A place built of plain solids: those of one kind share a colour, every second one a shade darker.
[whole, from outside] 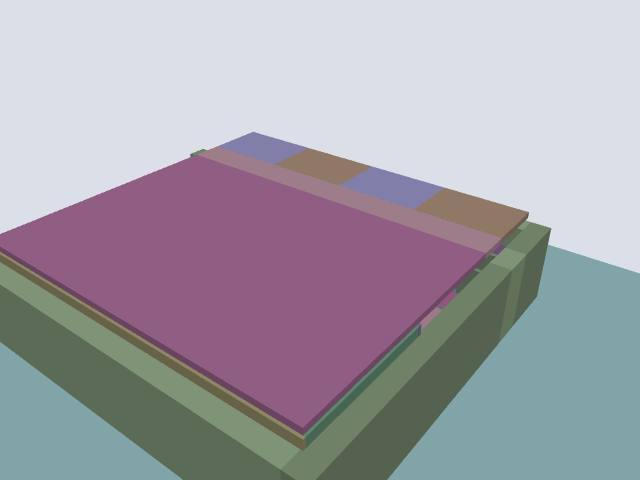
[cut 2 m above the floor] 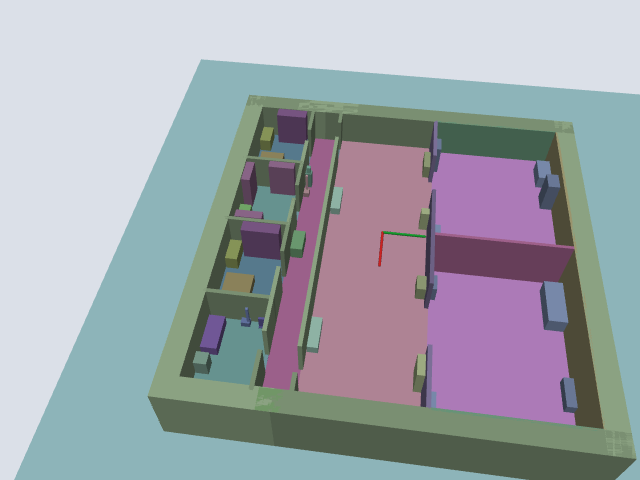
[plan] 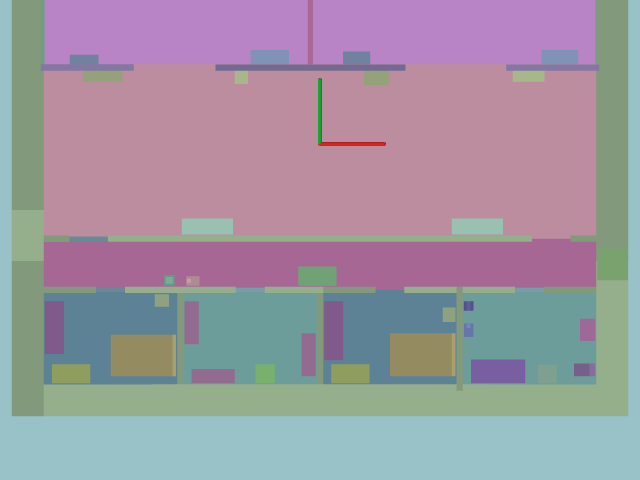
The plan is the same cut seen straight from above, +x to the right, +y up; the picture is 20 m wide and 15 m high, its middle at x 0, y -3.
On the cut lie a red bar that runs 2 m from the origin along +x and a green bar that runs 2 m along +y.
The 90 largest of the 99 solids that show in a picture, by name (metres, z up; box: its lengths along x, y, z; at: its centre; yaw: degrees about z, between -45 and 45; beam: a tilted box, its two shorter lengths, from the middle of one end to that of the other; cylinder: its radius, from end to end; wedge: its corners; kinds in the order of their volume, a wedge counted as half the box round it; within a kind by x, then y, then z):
{
 "ground_under_all_1": {"box": [35.1, 34.59, 0.4], "at": [0.0, 3.31, -0.75]},
 "wall_1": {"box": [1.0, 4.85, 4.01], "at": [-9.13, -6.08, 1.41]},
 "wall_2": {"box": [1.0, 3.4, 4.01], "at": [-9.13, -3.76, 1.41]},
 "wall_3": {"box": [1.0, 13.83, 4.01], "at": [-9.13, 3.06, 1.41]},
 "wall_4": {"box": [1.0, 0.2, 4.01], "at": [-8.33, -2.96, 1.41]},
 "wall_5": {"box": [1.83, 0.2, 4.01], "at": [-7.91, -4.56, 1.41]},
 "wall_6": {"box": [1.83, 0.2, 4.01], "at": [-7.91, -4.56, 1.41]},
 "wall_7": {"box": [6.17, 1.0, 4.01], "at": [-6.55, -8.01, 1.41]},
 "wall_8": {"box": [1.83, 0.2, 4.01], "at": [-5.18, -4.56, 1.41]},
 "wall_9": {"box": [0.2, 3.25, 4.01], "at": [-4.37, -6.08, 1.41]},
 "wall_10": {"box": [3.46, 0.2, 4.01], "at": [-4.37, -4.56, 1.41]},
 "wall_11": {"box": [1.83, 0.2, 4.01], "at": [-3.55, -4.56, 1.41]},
 "wall_12": {"box": [6.17, 1.0, 4.01], "at": [-2.18, -8.01, 1.41]},
 "wall_13": {"box": [1.83, 0.2, 4.01], "at": [-0.82, -4.56, 1.41]},
 "wall_14": {"box": [0.2, 3.25, 4.01], "at": [0.0, -6.08, 1.41]},
 "wall_15": {"box": [3.46, 0.2, 4.01], "at": [0.0, -4.56, 1.41]},
 "wall_16": {"box": [13.26, 0.2, 4.01], "at": [0.0, -2.96, 1.41]},
 "wall_17": {"box": [19.26, 1.0, 4.01], "at": [0.0, 9.47, 1.41]},
 "wall_18": {"box": [1.83, 0.2, 4.01], "at": [0.82, -4.56, 1.41]},
 "wall_19": {"box": [6.17, 1.0, 4.01], "at": [2.18, -8.01, 1.41]},
 "wall_20": {"box": [1.83, 0.2, 4.01], "at": [3.55, -4.56, 1.41]},
 "wall_21": {"box": [0.2, 3.25, 4.01], "at": [4.37, -6.08, 1.41]},
 "wall_22": {"box": [3.46, 0.2, 4.01], "at": [4.37, -4.56, 1.41]},
 "wall_23": {"box": [1.83, 0.2, 4.01], "at": [5.18, -4.56, 1.41]},
 "wall_24": {"box": [6.17, 1.0, 4.01], "at": [6.55, -8.01, 1.41]},
 "wall_25": {"box": [1.83, 0.2, 4.01], "at": [7.91, -4.56, 1.41]},
 "wall_26": {"box": [1.83, 0.2, 4.01], "at": [7.91, -4.56, 1.41]},
 "wall_27": {"box": [1.0, 0.2, 4.01], "at": [8.33, -2.96, 1.41]},
 "wall_28": {"box": [1.0, 4.85, 4.01], "at": [9.13, -6.08, 1.41]},
 "wall_29": {"box": [1.0, 1.2, 4.01], "at": [9.13, -4.86, 1.41]},
 "wall_30": {"box": [1.0, 1.2, 4.01], "at": [9.13, -2.66, 1.41]},
 "wall_31": {"box": [1.0, 13.83, 4.01], "at": [9.13, 3.06, 1.41]},
 "floor_upper_1": {"box": [17.46, 5.45, 1.4], "at": [0.0, -0.23, 0.1]},
 "floor_lower_1": {"box": [8.23, 6.46, 1.19], "at": [-4.5, 5.72, -0.01]},
 "floor_lower_2": {"box": [8.83, 6.46, 0.6], "at": [4.2, 5.72, -0.3]},
 "ceil_hall_1": {"box": [17.46, 12.03, 0.3], "at": [0.0, 3.06, 4.2]},
 "floor_back_corridor_1": {"box": [17.46, 1.6, 1.4], "at": [0.0, -3.76, 0.1]},
 "floor_bedroom_1": {"box": [4.37, 3.05, 1.4], "at": [-6.55, -6.08, 0.1]},
 "floor_bedroom_2": {"box": [4.37, 3.05, 1.4], "at": [2.18, -6.08, 0.1]},
 "floor_wetroom_1": {"box": [4.37, 3.05, 1.4], "at": [-2.18, -6.08, 0.1]},
 "floor_wetroom_2": {"box": [4.37, 3.05, 1.4], "at": [6.55, -6.08, 0.1]},
 "leaf_far_1": {"box": [17.46, 0.12, 4.48], "at": [0.0, 9.01, 1.64]},
 "ceil_back_corridor_1": {"box": [17.46, 1.6, 0.3], "at": [0.0, -3.76, 4.2]},
 "ceil_bedroom_1": {"box": [4.37, 3.05, 0.3], "at": [-6.55, -6.08, 4.2]},
 "ceil_bedroom_2": {"box": [4.37, 3.05, 0.3], "at": [2.18, -6.08, 4.2]},
 "ceil_wetroom_1": {"box": [4.37, 3.05, 0.3], "at": [-2.18, -6.08, 4.2]},
 "ceil_wetroom_2": {"box": [4.37, 3.05, 0.3], "at": [6.55, -6.08, 4.2]},
 "pier_1": {"box": [2.91, 0.2, 3.09], "at": [-7.28, 2.39, 2.34]},
 "pier_2": {"box": [5.94, 0.2, 3.09], "at": [-0.3, 2.39, 2.34]},
 "pier_3": {"box": [2.91, 0.2, 3.09], "at": [7.28, 2.39, 2.34]},
 "leaf_1": {"box": [0.12, 6.46, 4.48], "at": [-8.67, 5.72, 1.64]},
 "leaf_2": {"box": [0.12, 6.46, 4.48], "at": [8.67, 5.72, 1.64]},
 "furn_lower_1": {"box": [0.9, 0.3, 1.71], "at": [-7.37, 2.64, 1.44]},
 "furn_lower_2": {"box": [1.4, 0.7, 0.76], "at": [-7.14, 8.6, 0.96]},
 "furn_lower_3": {"box": [0.95, 0.6, 1.71], "at": [-5.27, 8.65, 1.44]},
 "furn_lower_4": {"box": [1.2, 0.45, 0.81], "at": [-1.57, 2.71, 0.99]},
 "furn_lower_5": {"box": [0.85, 0.4, 0.91], "at": [1.15, 2.69, 0.45]},
 "furn_lower_6": {"box": [2.3, 0.9, 0.81], "at": [1.43, 8.5, 0.4]},
 "furn_lower_7": {"box": [1.4, 0.45, 0.51], "at": [5.98, 8.73, 0.25]},
 "furn_lower_8": {"box": [1.15, 0.45, 0.85], "at": [7.5, 2.71, 0.42]},
 "partition_1": {"box": [0.16, 6.46, 4.48], "at": [-0.3, 5.72, 1.64]},
 "door_leaf_1": {"box": [0.97, 1.0, 4.67], "at": [9.14, -3.76, 1.74]},
 "wardrobe_bedroom_1": {"box": [0.6, 1.65, 2.06], "at": [-8.3, -5.74, 1.82]},
 "wardrobe_bedroom_2": {"box": [0.6, 1.85, 2.06], "at": [0.43, -5.83, 1.82]},
 "shelves_wetroom_1": {"box": [0.45, 1.35, 2.0], "at": [-4.01, -5.58, 1.8]},
 "shelves_wetroom_2": {"box": [1.35, 0.45, 2.0], "at": [-3.34, -7.25, 1.8]},
 "shelves_wetroom_3": {"box": [0.45, 1.35, 2.0], "at": [-0.35, -6.58, 1.8]},
 "bed_bedroom_1": {"box": [2.05, 1.3, 0.51], "at": [-5.52, -6.61, 1.05]},
 "bed_bedroom_2": {"box": [2.05, 1.35, 0.51], "at": [3.21, -6.58, 1.05]},
 "beside_upper_1": {"box": [1.25, 0.35, 0.81], "at": [-6.79, 2.12, 1.2]},
 "beside_upper_2": {"box": [0.42, 0.42, 1.21], "at": [-2.46, 2.08, 1.4]},
 "beside_upper_3": {"box": [0.8, 0.45, 0.81], "at": [1.77, 2.07, 1.2]},
 "beside_upper_4": {"box": [1.0, 0.35, 1.5], "at": [6.52, 2.12, 1.55]},
 "desk_bedroom_1": {"box": [1.2, 0.6, 0.76], "at": [-7.78, -7.18, 1.17]},
 "desk_bedroom_2": {"box": [1.2, 0.6, 0.76], "at": [0.95, -7.18, 1.17]},
 "step_saddle_1": {"box": [1.2, 0.14, 1.42], "at": [-7.23, -2.96, 0.11]},
 "step_saddle_2": {"box": [0.9, 0.14, 1.41], "at": [-6.55, -4.56, 0.1]},
 "step_saddle_3": {"box": [0.9, 0.14, 1.41], "at": [-2.18, -4.56, 0.1]},
 "step_saddle_4": {"box": [0.9, 0.14, 1.41], "at": [6.55, -4.56, 0.1]},
 "settle_upper_1": {"box": [1.6, 0.5, 0.46], "at": [-3.52, -2.58, 1.02]},
 "settle_upper_2": {"box": [1.6, 0.5, 0.46], "at": [4.92, -2.58, 1.02]},
 "bathtub_wetroom_1": {"box": [1.7, 0.75, 0.56], "at": [5.57, -7.11, 1.08]},
 "case_back_corridor_1": {"box": [1.2, 0.6, 0.66], "at": [-0.08, -4.13, 1.22]},
 "machine_wetroom_1": {"box": [0.6, 0.6, 0.85], "at": [-1.72, -7.18, 1.22]},
 "barrel_wetroom_1": {"box": [0.58, 0.58, 0.89], "at": [7.11, -7.19, 1.24]},
 "basin_wetroom_1": {"box": [0.48, 0.7, 0.86], "at": [8.36, -5.81, 1.23]},
 "bedside_bedroom_1": {"box": [0.45, 0.4, 0.51], "at": [-4.94, -4.89, 1.05]},
 "bedside_bedroom_2": {"box": [0.4, 0.45, 0.51], "at": [4.04, -5.33, 1.05]},
 "cooler_back_corridor_1": {"box": [0.34, 0.34, 0.98], "at": [-4.71, -4.26, 1.29]},
 "wc_wetroom_1": {"box": [0.66, 0.4, 0.42], "at": [8.27, -7.06, 1.01]}
}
